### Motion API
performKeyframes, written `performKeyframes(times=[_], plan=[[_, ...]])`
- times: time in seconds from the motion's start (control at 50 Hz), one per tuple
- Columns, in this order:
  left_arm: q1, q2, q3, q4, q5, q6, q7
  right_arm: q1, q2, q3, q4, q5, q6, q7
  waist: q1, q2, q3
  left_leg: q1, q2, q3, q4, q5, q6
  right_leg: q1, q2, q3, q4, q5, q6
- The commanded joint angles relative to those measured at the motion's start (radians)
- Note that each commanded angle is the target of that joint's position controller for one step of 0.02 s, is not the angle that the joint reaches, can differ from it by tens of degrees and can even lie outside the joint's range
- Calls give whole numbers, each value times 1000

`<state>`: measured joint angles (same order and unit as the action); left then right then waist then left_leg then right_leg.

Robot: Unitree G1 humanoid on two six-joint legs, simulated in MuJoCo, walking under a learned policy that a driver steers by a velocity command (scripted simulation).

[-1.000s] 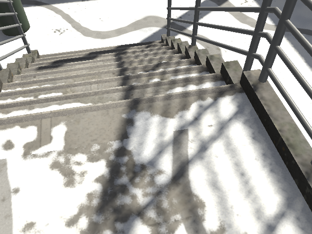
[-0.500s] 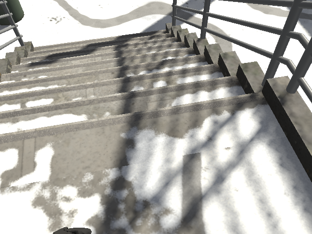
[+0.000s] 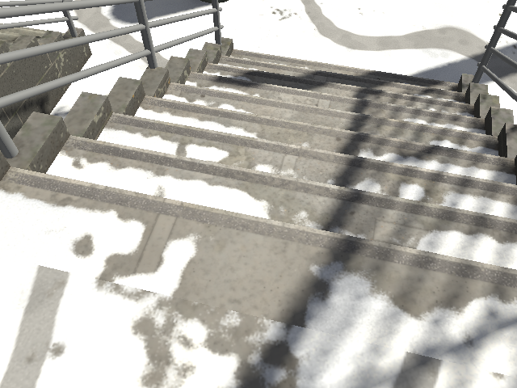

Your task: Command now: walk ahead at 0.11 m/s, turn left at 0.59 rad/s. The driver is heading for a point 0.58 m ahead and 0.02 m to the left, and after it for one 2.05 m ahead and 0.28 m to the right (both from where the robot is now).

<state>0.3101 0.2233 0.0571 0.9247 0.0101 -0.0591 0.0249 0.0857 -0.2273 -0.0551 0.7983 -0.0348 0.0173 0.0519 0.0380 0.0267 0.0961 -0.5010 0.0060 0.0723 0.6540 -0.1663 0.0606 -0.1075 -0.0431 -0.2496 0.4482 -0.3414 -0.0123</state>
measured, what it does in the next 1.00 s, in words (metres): steps on the spot: left foot, then right foot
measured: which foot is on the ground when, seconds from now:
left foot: up 0.00-0.02, down 0.04-0.62, up 0.64-1.00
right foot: down 0.00-0.04, up 0.06-0.60, down 0.62-1.00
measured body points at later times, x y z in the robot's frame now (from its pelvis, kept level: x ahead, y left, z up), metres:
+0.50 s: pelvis +0.03 +0.00 +0.00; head +0.06 +0.01 +0.45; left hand +0.08 +0.28 -0.13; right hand +0.18 -0.24 -0.12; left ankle +0.10 +0.08 -0.74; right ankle +0.05 -0.14 -0.69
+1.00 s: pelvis -0.06 -0.06 +0.01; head -0.04 -0.07 +0.45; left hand -0.02 +0.22 -0.12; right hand +0.03 -0.32 -0.15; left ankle -0.17 +0.04 -0.71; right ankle +0.01 -0.12 -0.74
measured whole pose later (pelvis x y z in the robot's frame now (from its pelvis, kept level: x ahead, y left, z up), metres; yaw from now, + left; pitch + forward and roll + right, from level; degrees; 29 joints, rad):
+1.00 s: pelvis -0.06 -0.06 +0.01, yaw +12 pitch -1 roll +1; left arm 0.17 0.22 0.02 0.88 0.01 0.03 0.04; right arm 0.24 -0.27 -0.06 1.00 0.01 0.08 -0.04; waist 0.00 0.02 0.05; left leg -0.14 -0.06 -0.06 0.63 -0.47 -0.01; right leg -0.27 0.05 0.01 0.43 -0.14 -0.07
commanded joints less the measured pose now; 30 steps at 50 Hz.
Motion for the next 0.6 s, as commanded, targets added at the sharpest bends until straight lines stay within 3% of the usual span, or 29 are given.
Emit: performKeyframes(times=[0.02, 0.04, 0.06, 0.08, 0.1, 0.12, 0.14, 0.16, 0.18, 0.24, 0.32, 0.4, 0.5, 0.56, 0.6], plan=[[-19, 172, 41, -59, -4, 11, 8, 133, -84, -26, -29, -9, -25, -5, -75, -121, -173, 217, -51, 28, -143, -7, 48, 38, -224, 70, 198, 791, -83], [22, 176, 43, -59, -1, 20, 4, 201, -125, -39, -14, -19, -42, -17, -108, -16, -228, 358, -16, -51, -236, 203, 76, -42, -179, 43, 403, 619, -35], [97, 99, 27, -106, 12, 30, -4, 209, -250, -65, -34, -17, -51, -31, -46, 213, -308, 582, 295, -402, -155, 786, 167, -314, -69, 20, 696, -156, 14], [65, 109, 24, -131, 8, 50, -4, 267, -284, -82, -44, 35, -28, -39, -107, 214, -422, 642, 391, -622, -225, 753, 336, -460, 59, 182, 873, -356, 32], [-1, 127, 24, -135, 16, 61, -9, 250, -247, -74, -43, 48, -11, -44, -106, 70, -347, 580, 357, -558, -276, 559, 325, -509, 9, 259, 904, -301, 32], [-57, 118, 22, -146, 7, 62, -12, 178, -198, -59, -49, 43, 0, -51, -86, 41, -223, 462, 304, -490, -313, 433, 294, -528, -9, 270, 866, -211, 28], [-82, 119, 21, -145, 9, 61, -9, 128, -157, -45, -53, 33, 6, -58, -58, 13, -152, 380, 242, -434, -345, 370, 243, -513, -29, 283, 788, -139, 27], [-73, 127, 24, -147, 22, 70, -7, 102, -135, -39, -59, 36, 8, -64, -36, 37, -132, 328, 196, -394, -360, 328, 210, -475, -36, 287, 732, -96, 29], [-48, 126, 24, -136, 30, 81, -7, 94, -128, -35, -62, 30, 6, -63, -27, 45, -148, 309, 172, -375, -365, 328, 192, -437, -21, 279, 722, -71, 28], [-15, 103, 18, -122, 15, 99, -4, 99, -154, -42, -63, 25, -14, -56, -13, 32, -182, 289, 144, -351, -372, 286, 163, -387, 2, 281, 665, -27, 31], [-73, 106, 18, -133, 10, 113, 3, 118, -149, -37, -58, 18, -11, -59, -43, 75, -159, 277, 142, -383, -409, 88, 151, -386, 9, 286, 565, -19, 40], [-99, 101, 13, -138, -3, 120, 17, 150, -162, -34, -43, 12, -1, -63, -64, 72, -157, 304, 173, -417, -391, 197, 164, -358, 32, 290, 509, -70, 27], [-56, 91, 7, -124, -17, 122, 18, 147, -149, -23, -26, 2, 15, -63, -69, 102, -169, 312, 170, -419, -370, 267, 162, -249, 70, 269, 373, -132, -9], [-3, 86, 4, -107, -25, 119, 20, 155, -158, -24, -6, 12, 29, -70, -60, 99, -169, 319, 177, -448, -363, 273, 143, -167, 86, 257, 208, -101, -37], [53, 77, 4, -85, -18, 111, 19, 145, -164, -28, 5, 23, 38, -77, -34, 64, -150, 259, 139, -434, -328, 182, 85, -56, 85, 251, -46, 52, -61]])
